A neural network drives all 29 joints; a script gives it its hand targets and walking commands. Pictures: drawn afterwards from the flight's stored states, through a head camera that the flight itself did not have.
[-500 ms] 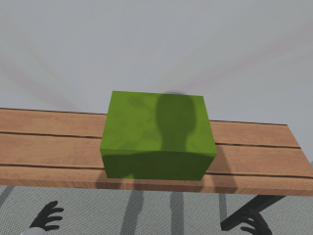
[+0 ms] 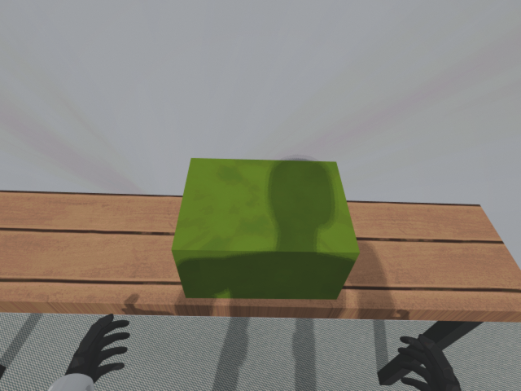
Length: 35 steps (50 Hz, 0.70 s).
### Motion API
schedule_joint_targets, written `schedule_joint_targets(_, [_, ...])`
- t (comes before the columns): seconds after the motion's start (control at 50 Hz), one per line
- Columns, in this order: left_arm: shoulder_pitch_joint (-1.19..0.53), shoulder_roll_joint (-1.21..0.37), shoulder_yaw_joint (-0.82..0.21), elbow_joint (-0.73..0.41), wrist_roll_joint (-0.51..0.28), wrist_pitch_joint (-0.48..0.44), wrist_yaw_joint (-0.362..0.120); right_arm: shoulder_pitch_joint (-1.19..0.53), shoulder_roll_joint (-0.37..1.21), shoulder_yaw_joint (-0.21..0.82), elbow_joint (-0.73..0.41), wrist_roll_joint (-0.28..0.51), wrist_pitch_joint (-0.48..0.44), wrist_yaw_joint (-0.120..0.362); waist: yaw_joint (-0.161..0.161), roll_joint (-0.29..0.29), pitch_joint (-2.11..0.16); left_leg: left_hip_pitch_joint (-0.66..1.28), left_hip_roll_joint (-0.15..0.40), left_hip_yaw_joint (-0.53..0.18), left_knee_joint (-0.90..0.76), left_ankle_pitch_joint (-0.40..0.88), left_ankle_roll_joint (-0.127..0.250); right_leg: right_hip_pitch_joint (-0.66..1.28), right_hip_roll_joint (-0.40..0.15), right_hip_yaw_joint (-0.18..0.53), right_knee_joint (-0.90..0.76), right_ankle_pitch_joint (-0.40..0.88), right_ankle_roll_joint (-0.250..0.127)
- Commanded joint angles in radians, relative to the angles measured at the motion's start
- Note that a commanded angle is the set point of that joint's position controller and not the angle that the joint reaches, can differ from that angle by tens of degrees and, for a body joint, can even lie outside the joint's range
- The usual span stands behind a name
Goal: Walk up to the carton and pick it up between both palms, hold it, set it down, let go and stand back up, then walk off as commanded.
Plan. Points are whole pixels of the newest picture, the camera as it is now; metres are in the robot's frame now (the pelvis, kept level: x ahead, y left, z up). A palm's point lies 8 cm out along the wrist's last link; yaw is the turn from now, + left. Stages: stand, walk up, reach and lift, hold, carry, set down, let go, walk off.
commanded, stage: reach and lift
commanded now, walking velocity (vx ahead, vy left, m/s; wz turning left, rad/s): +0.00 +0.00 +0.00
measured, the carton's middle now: (263, 228) +0.40 +0.02 +0.01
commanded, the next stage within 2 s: none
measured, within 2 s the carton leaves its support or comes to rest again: neither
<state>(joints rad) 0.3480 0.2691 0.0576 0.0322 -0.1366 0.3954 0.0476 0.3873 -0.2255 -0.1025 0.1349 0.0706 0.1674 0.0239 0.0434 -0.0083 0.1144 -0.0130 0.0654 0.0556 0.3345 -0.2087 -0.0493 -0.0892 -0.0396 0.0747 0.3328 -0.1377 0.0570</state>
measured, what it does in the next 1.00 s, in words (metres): stands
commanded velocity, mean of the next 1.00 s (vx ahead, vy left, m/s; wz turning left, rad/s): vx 0.00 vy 0.00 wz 0.00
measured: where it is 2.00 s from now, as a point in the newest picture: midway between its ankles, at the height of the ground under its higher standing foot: outside the picture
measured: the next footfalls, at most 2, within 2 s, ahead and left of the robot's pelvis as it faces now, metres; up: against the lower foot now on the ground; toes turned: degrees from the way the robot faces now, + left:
none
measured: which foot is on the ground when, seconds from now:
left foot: down 0.00-1.00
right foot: down 0.00-1.00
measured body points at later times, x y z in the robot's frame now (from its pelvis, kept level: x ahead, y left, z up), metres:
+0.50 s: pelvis +0.00 +0.00 +0.00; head -0.02 +0.00 +0.45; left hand +0.16 +0.25 +0.03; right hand +0.19 -0.22 +0.03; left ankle -0.01 +0.15 -0.75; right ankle +0.04 -0.16 -0.75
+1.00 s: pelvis +0.01 +0.00 +0.00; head +0.01 +0.00 +0.45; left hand +0.21 +0.24 +0.07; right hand +0.25 -0.21 +0.07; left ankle -0.01 +0.15 -0.75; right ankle +0.04 -0.16 -0.75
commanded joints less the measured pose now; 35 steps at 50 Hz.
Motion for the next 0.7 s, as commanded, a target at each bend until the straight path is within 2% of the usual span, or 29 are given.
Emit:
schedule_joint_targets(0.0, [-0.06,0.149,0.07,-0.275,-0.023,-0.066,0.016,-0.038,-0.137,-0.062,-0.284,0.028,-0.029,-0.006,0.015,0.025,-0.083,-0.124,-0.101,0.084,-0.104,0.099,-0.012,0.085,0.089,-0.077,-0.08,0.023,-0.067])
schedule_joint_targets(0.04, [-0.053,0.156,0.072,-0.291,-0.029,-0.074,0.017,-0.024,-0.134,-0.062,-0.3,0.036,-0.019,-0.009,0.007,0.024,-0.075,-0.131,-0.104,0.078,-0.106,0.079,-0.011,0.088,0.087,-0.065,-0.085,-0.001,-0.067])
schedule_joint_targets(0.16, [-0.014,0.164,0.072,-0.366,-0.055,-0.096,0.017,0.004,-0.125,-0.072,-0.383,0.061,-0.017,-0.025,0.012,0.016,-0.078,-0.138,-0.104,0.071,-0.105,0.088,-0.004,0.094,0.083,-0.049,-0.086,-0.007,-0.067])
schedule_joint_targets(0.22, [-0.003,0.158,0.068,-0.409,-0.067,-0.107,0.02,0.003,-0.128,-0.078,-0.414,0.076,-0.018,-0.029,0.008,0.036,-0.082,-0.141,-0.101,0.062,-0.105,0.094,-0.01,0.09,0.086,-0.047,-0.083,-0.019,-0.073])
schedule_joint_targets(0.3, [-0.007,0.158,0.063,-0.45,-0.083,-0.116,0.022,-0.014,-0.119,-0.077,-0.495,0.098,-0.021,-0.035,0.019,0.034,-0.076,-0.162,-0.099,0.059,-0.11,0.067,-0.003,0.08,0.088,-0.046,-0.077,-0.051,-0.074])
schedule_joint_targets(0.38, [-0.001,0.16,0.057,-0.481,-0.102,-0.127,0.024,-0.021,-0.108,-0.063,-0.551,0.108,-0.017,-0.043,0.022,0.008,-0.074,-0.172,-0.092,0.05,-0.109,0.054,0.002,0.078,0.09,-0.045,-0.072,-0.061,-0.073])
schedule_joint_targets(0.46, [-0.008,0.156,0.065,-0.507,-0.109,-0.136,0.019,-0.015,-0.096,-0.041,-0.589,0.132,-0.007,-0.048,0.026,0.002,-0.068,-0.174,-0.085,0.041,-0.114,0.035,0.011,0.069,0.089,-0.044,-0.071,-0.081,-0.077])
schedule_joint_targets(0.5, [-0.034,0.159,0.062,-0.528,-0.112,-0.141,0.023,-0.034,-0.093,-0.042,-0.607,0.142,-0.002,-0.05,0.036,0.031,-0.068,-0.209,-0.076,0.033,-0.13,0.005,0.012,0.085,0.092,-0.044,-0.062,-0.097,-0.077])
schedule_joint_targets(0.62, [-0.041,0.156,0.059,-0.552,-0.128,-0.147,0.013,-0.007,-0.062,-0.029,-0.666,0.156,-0.005,-0.074,0.035,0.014,-0.078,-0.168,-0.084,0.033,-0.112,0.045,0.009,0.07,0.082,-0.032,-0.081,-0.087,-0.078])
schedule_joint_targets(0.64, [-0.049,0.158,0.067,-0.536,-0.12,-0.143,0.009,-0.012,-0.063,-0.03,-0.647,0.158,0.0,-0.075,0.043,0.022,-0.063,-0.158,-0.088,0.035,-0.111,0.04,0.007,0.052,0.08,-0.031,-0.085,-0.103,-0.078])
schedule_joint_targets(0.68, [-0.072,0.156,0.061,-0.543,-0.126,-0.134,0.007,-0.031,-0.067,-0.041,-0.644,0.158,0.006,-0.08,0.034,0.031,-0.065,-0.147,-0.085,0.03,-0.117,0.038,0.003,0.051,0.084,-0.036,-0.093,-0.102,-0.082])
